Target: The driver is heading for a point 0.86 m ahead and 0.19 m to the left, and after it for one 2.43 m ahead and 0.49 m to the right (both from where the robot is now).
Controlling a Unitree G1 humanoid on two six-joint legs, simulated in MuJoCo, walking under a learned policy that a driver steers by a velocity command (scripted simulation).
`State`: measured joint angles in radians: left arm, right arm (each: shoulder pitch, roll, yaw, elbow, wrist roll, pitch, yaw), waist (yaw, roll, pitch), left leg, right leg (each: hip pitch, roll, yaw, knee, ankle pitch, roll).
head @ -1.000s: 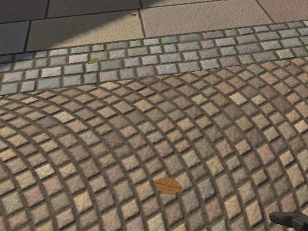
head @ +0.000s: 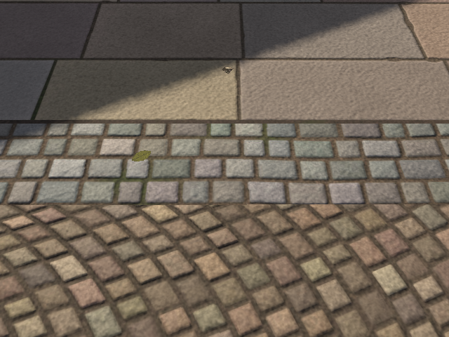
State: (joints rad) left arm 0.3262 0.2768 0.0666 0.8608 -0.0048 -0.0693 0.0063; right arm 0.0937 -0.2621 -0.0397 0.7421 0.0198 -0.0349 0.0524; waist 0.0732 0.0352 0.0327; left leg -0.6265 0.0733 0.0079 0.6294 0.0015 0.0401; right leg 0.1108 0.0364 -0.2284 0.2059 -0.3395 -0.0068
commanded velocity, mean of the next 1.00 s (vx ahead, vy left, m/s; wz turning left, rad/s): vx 0.50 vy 0.00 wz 0.46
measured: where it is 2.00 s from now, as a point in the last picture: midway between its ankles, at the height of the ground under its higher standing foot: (160, 210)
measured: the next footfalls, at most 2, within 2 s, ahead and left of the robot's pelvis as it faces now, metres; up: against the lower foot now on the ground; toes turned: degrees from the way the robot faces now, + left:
left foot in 0.08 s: +0.21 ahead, +0.11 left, +0.00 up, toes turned +5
right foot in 0.54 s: +0.53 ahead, -0.04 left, +0.00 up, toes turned +23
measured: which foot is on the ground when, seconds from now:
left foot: up 0.00-0.06, down 0.08-0.54, up 0.56-1.00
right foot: down 0.00-0.06, up 0.08-0.52, down 0.54-1.00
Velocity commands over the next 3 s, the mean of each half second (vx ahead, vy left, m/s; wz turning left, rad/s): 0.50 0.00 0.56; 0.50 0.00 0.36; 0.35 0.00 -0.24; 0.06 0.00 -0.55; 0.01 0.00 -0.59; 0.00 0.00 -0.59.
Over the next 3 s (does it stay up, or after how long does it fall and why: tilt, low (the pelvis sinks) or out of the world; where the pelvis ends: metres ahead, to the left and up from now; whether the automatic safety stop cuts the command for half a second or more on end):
stays up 0.83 0.30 0.01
